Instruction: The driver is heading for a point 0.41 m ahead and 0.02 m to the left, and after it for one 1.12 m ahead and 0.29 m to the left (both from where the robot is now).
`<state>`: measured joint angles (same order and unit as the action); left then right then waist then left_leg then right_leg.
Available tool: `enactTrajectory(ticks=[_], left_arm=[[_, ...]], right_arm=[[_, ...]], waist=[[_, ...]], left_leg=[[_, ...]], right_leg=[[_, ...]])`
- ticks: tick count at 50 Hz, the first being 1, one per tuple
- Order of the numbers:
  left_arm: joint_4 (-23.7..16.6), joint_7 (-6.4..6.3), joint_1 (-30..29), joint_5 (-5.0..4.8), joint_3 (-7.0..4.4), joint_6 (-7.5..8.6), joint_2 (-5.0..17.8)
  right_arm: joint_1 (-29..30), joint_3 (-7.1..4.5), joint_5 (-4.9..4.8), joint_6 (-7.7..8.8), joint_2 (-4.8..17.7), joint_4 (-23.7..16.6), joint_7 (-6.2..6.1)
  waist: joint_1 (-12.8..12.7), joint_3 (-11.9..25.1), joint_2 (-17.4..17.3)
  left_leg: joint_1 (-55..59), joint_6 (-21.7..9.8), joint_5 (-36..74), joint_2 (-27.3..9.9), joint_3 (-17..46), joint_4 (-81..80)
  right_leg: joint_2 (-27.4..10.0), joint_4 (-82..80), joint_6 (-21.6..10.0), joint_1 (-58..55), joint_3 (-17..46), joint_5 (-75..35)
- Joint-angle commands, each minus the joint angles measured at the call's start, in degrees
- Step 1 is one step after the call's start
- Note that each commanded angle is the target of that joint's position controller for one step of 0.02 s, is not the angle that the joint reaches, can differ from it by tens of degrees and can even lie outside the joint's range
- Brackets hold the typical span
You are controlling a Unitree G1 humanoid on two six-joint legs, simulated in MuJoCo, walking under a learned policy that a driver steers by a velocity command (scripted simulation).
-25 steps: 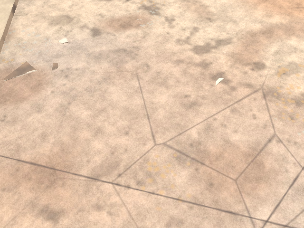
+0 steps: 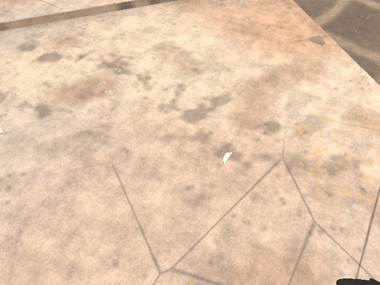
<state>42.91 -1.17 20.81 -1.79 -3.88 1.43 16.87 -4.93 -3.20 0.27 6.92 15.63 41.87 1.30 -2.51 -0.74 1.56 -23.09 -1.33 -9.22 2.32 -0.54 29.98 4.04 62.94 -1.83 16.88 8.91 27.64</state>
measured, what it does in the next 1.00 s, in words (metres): walks ahead: right foot, then left foot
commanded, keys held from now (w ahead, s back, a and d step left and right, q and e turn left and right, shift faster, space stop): w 0.34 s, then w+q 0.66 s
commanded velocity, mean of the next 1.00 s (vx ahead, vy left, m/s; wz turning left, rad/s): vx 0.50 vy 0.00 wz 0.14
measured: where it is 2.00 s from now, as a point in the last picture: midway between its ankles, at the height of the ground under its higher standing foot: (168, 159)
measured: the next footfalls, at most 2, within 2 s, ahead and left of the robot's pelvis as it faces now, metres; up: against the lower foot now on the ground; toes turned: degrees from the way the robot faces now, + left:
right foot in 0.40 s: +0.36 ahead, -0.17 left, +0.00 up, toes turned -6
left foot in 0.94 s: +0.64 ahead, +0.09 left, +0.00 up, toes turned +14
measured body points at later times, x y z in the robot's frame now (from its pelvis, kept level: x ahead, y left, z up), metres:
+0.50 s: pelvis +0.26 -0.06 +0.00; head +0.29 -0.08 +0.45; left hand +0.47 +0.18 -0.07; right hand +0.27 -0.34 -0.13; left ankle +0.14 +0.10 -0.65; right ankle +0.32 -0.16 -0.73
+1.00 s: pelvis +0.53 -0.01 -0.01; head +0.57 +0.00 +0.44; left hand +0.52 +0.28 -0.14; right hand +0.77 -0.23 -0.10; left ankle +0.60 +0.08 -0.73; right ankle +0.37 -0.17 -0.64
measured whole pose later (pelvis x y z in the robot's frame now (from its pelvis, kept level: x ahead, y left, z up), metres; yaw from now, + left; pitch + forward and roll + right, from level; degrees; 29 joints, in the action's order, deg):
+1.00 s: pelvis +0.53 -0.01 -0.01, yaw +14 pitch +1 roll -1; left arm 47.8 -0.6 16.6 -0.9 -3.7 3.8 16.3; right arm -6.4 -4.0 -1.3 2.3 16.8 40.0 2.6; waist -1.3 -3.9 -0.6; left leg -27.8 -6.2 -11.1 2.8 -2.8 37.1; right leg -2.8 61.0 1.5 9.9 -4.3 29.4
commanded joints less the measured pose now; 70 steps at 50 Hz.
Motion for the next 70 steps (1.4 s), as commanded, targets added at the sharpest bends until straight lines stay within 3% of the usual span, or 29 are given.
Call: enactTrajectory(ticks=[1, 5, 8, 11, 16, 18, 19, 20, 21, 22, 23, 25, 27, 33, 37, 41, 44, 46, 47, 48, 49, 50, 52, 54, 59, 62, 66, 69, 70], left_arm=[[-6.1, -0.02, -4.6, 0.95, -1.61, 1.22, 7.3], [-6.6, 0.82, -4.7, 0.59, -0.66, 0.94, 2.8], [-8.1, 1.3, -9.2, 1.43, 0.27, 1.41, 1.7], [-9.1, 2.19, -14.8, 1.16, 0.97, 2.33, 0.9], [-11.4, 3.14, -21.3, 0.54, 0.69, 2.74, 2.5], [-10.9, 3.19, -18.5, 0.85, -0.14, 2.91, 4.2], [-9.0, 2.92, -12.1, 1.19, -1.32, 2.97, 6.0], [-6.7, 2.3, -2.9, 1.62, -2.79, 2.88, 9.1], [-5.9, 1.45, 5.0, 2.99, -4.13, 2.4, 15.3], [-5.4, 1.52, 6.3, 2.39, -3.52, 2.15, 13.3], [-5.3, 1.68, 3.2, 2.02, -2.27, 2.34, 9.7], [-5.1, 2.0, -4.1, 1.76, -0.86, 2.88, 5.4], [-4.6, 2.28, -8.5, 2.27, -0.59, 4.04, 3.6], [-1.0, 1.22, -7.9, 3.01, -1.55, 5.46, 5.0], [0.7, 0.44, -5.5, 2.36, -2.16, 4.84, 7.1], [2.9, 0.24, -2.1, 1.22, -2.84, 3.11, 8.6], [2.9, -0.28, -3.1, 0.73, -3.39, 1.67, 10.8], [2.5, -0.7, -4.7, 0.34, -3.35, 0.79, 11.5], [1.6, -0.9, -3.9, 1.28, -2.57, 1.27, 9.8], [-1.3, 0.18, 1.9, 3.19, 0.2, 2.97, 0.8], [-2.0, 1.05, -4.4, 1.08, -0.16, 5.41, 4.9], [-3.9, 1.51, -10.1, -0.98, -0.84, 6.61, 7.5], [-3.3, 0.8, -10.8, 1.27, -0.9, 7.22, 7.0], [-3.0, 0.85, -8.7, 2.19, -1.44, 5.87, 7.4], [-5.3, 0.86, -15.3, 2.79, -0.05, 4.3, 3.4], [-6.7, 1.61, -21.3, 2.08, 0.48, 4.78, 2.6], [-7.8, 2.48, -23.4, 1.28, -0.44, 5.6, 5.4], [-6.0, 2.38, -16.1, 1.3, -1.81, 6.44, 7.6], [-5.1, 2.0, -9.6, 2.2, -2.66, 6.76, 9.6]], right_arm=[[-7.9, -1.69, 0.4, -0.61, 5.7, -0.5, -0.23], [-8.3, -1.58, -0.09, 0.17, 5.9, 1.6, -0.1], [-8.9, -2.21, -0.71, 0.03, 8.5, 2.7, -0.27], [-10.4, -2.32, -1.27, -0.77, 9.8, 3.7, -0.52], [-15.4, -2.5, -2.11, -2.22, 11.5, 6.5, -0.6], [-15.2, -2.57, -2.4, -2.91, 12.2, 7.1, -0.81], [-14.9, -2.24, -2.54, -3.15, 11.8, 7.2, -0.93], [-14.7, -1.34, -1.86, -3.05, 9.9, 6.7, -1.02], [-18.1, 0.69, -0.36, -2.21, 4.0, 4.4, -0.74], [-19.3, 0.94, -1.24, -1.3, 4.0, 4.9, -0.71], [-15.4, -0.79, -2.87, -1.04, 9.4, 4.3, -0.55], [-10.9, -1.0, -2.53, -1.58, 8.7, 3.3, -0.71], [-13.2, -1.24, -1.98, -3.32, 6.9, 4.3, -1.0], [-8.7, -1.08, -1.6, -4.72, 4.0, 2.4, -0.8], [-0.7, -0.13, -1.26, -4.36, 2.3, -0.4, 0.76], [4.9, 0.08, -1.38, -4.37, 2.6, -4.0, 2.13], [2.5, -1.04, -1.51, -4.65, 4.8, -5.4, 2.72], [-10.8, -3.74, -1.83, -4.89, 9.3, -2.7, 2.04], [-19.6, -5.78, -1.85, -5.54, 14.1, -0.7, 0.77], [-17.7, -6.47, -2.22, -5.22, 19.8, -1.1, 0.37], [-19.5, -5.03, -1.61, -4.4, 15.2, -2.8, 0.59], [-17.7, -4.18, -1.12, -3.67, 12.2, -2.4, 0.68], [-10.4, -3.17, -1.39, -3.24, 8.7, -3.5, 0.48], [-7.4, -2.6, -0.42, -3.15, 7.3, -5.2, -0.02], [-10.0, -3.47, -1.21, -3.25, 10.4, -4.4, -1.7], [-12.8, -3.6, -1.49, -3.9, 10.6, -3.6, -2.15], [-15.5, -3.55, -1.9, -4.51, 10.0, -2.6, -2.39], [-13.8, -3.33, -1.55, -4.88, 8.9, -3.3, -2.47], [-13.6, -2.3, -1.17, -4.72, 6.1, -4.0, -2.23]], waist=[[5.6, 1.9, -5.1], [3.0, 0.4, -7.2], [3.5, 0.0, -5.6], [5.5, -0.8, -5.5], [6.8, -2.2, -6.6], [3.8, -0.7, -7.0], [0.0, 3.0, -6.2], [-4.2, 9.1, -4.7], [-4.9, 18.9, 7.3], [-4.8, 24.2, 13.0], [-4.8, 15.1, 7.6], [-1.2, 4.9, 4.5], [2.3, 1.8, 6.2], [2.9, -1.4, 1.8], [-0.1, -4.0, 0.2], [-1.7, -5.5, 0.0], [1.2, -1.6, 2.7], [9.0, 6.0, 2.7], [12.6, 11.2, -2.4], [5.0, 15.5, -17.0], [9.4, 22.0, -9.7], [10.1, 14.0, -7.2], [5.0, 5.5, -1.6], [1.9, 4.1, -3.2], [3.2, 0.8, -3.9], [6.1, 0.7, -5.8], [6.3, 0.9, -7.2], [1.7, 2.8, -9.1], [-1.5, 8.4, -7.1]], left_leg=[[22.6, -9.6, -6.3, -18.6, 24.2, -15.4], [16.1, -11.0, 4.4, -15.9, 14.3, -20.0], [16.6, -11.8, 9.6, -16.0, 10.1, -21.8], [15.8, -10.1, 11.6, -14.0, 4.9, -22.0], [21.4, -8.5, 13.1, -17.0, 4.7, -19.5], [22.3, -7.2, 22.1, -17.2, 4.3, -14.4], [20.6, -5.8, 29.4, -15.0, 2.4, -6.7], [13.5, -3.8, 26.2, -12.1, 0.6, 5.1], [-7.1, 0.2, 2.5, -5.1, -2.5, 27.8], [-16.1, 0.8, -24.4, -1.2, 4.5, 39.4], [-21.1, 0.3, -21.9, -4.3, 7.2, 43.8], [-19.9, 0.2, -12.7, -8.6, 5.2, 39.6], [-13.6, 1.0, -6.9, -10.6, 5.9, 36.5], [-16.8, 2.4, 7.3, -9.8, 7.2, 25.3], [-15.4, 1.3, 14.3, -8.8, 2.5, 13.0], [-18.5, -1.1, 9.0, -7.9, -0.4, 7.2], [-11.0, -4.2, 0.4, -3.3, -5.2, 6.6], [8.1, -7.6, 0.6, 1.6, -6.7, 2.9], [25.6, -10.7, 1.7, -3.3, 3.4, 1.0], [44.2, -21.9, -6.9, -18.0, 36.2, -3.7], [47.3, -23.3, -12.4, -21.3, 48.2, -12.0], [42.2, -20.2, -8.2, -19.9, 39.8, -13.4], [25.8, -16.9, 3.6, -15.2, 27.4, -13.7], [17.4, -16.6, 11.1, -12.9, 23.1, -16.0], [8.3, -14.2, 14.8, -8.3, 14.7, -17.2], [6.9, -11.6, 8.3, -6.6, 14.3, -16.0], [12.8, -10.2, 2.9, -9.5, 21.0, -10.7], [14.0, -7.9, 5.8, -8.7, 23.6, -3.4], [10.8, -6.0, 5.6, -5.6, 20.8, 6.8]], right_leg=[[-7.0, 8.1, 0.9, 25.2, 0.0, -6.9], [-9.0, -1.4, 0.9, 20.9, -2.1, -9.1], [-10.2, -11.6, 1.6, 21.6, -4.2, -16.3], [-9.3, -22.3, 1.7, 17.8, -7.0, -25.0], [-7.3, -30.5, 0.0, 15.2, -8.5, -24.1], [-5.6, -33.8, -1.8, 8.2, -9.8, -21.9], [-4.1, -36.1, -3.2, -1.8, -10.9, -22.8], [-7.0, -34.8, -5.1, -16.4, -8.0, -23.8], [-23.3, -34.5, -12.0, -38.7, 13.3, -21.4], [-29.1, -42.9, -16.2, -40.4, 30.5, -13.5], [-27.0, -44.6, -13.7, -33.1, 23.9, -9.6], [-21.9, -48.6, -10.6, -18.8, 10.3, -12.2], [-19.2, -52.9, -9.2, -10.0, 2.6, -17.6], [-18.0, -56.2, -8.8, -9.5, -10.8, -30.3], [-18.3, -57.0, -7.7, -12.0, -16.4, -31.2], [-20.7, -53.2, -6.8, -21.1, -18.7, -36.8], [-20.9, -43.4, -4.9, -24.6, -20.9, -62.0], [-18.4, -24.3, -2.4, -19.7, -23.0, -69.5], [-15.9, -7.4, 0.3, -6.2, -22.9, -52.6], [-3.5, 12.7, 4.1, 20.5, -17.3, 3.5], [-2.5, 18.2, 3.0, 26.8, -3.9, 6.7], [-5.3, 16.7, 1.5, 30.9, -3.3, 1.3], [-9.5, 6.6, 1.2, 25.6, -3.8, -6.2], [-10.7, 2.1, 2.4, 19.1, -3.5, -8.9], [-8.4, -16.5, 6.0, 16.5, -6.2, -22.1], [-5.2, -28.1, 6.2, 11.6, -6.9, -32.4], [-4.4, -34.2, 4.6, 10.0, -4.2, -29.9], [-4.2, -37.5, 1.3, 0.5, -5.3, -24.7], [-8.6, -36.9, -1.4, -11.0, -2.1, -23.7]])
